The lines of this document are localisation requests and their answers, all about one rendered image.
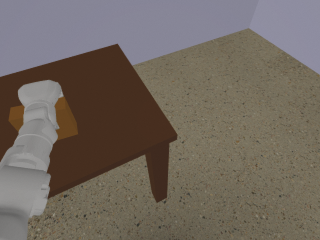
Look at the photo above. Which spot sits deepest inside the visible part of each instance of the robot left upper arm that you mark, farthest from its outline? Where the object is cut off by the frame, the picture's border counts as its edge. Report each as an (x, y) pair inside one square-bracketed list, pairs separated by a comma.
[(23, 194)]

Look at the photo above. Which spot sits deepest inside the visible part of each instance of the sponge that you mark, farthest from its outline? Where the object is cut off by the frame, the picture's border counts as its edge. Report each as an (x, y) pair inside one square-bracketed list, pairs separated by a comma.
[(64, 118)]

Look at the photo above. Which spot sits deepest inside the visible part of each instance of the left robot forearm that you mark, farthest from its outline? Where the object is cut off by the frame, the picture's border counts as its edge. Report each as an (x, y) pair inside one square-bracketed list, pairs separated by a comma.
[(33, 145)]

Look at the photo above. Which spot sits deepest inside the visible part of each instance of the table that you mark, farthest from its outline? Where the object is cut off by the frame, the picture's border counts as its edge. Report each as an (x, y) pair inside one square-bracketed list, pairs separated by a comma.
[(117, 118)]

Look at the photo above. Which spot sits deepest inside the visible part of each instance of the left robot hand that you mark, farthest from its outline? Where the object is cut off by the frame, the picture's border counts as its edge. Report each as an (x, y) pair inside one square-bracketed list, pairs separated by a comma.
[(46, 90)]

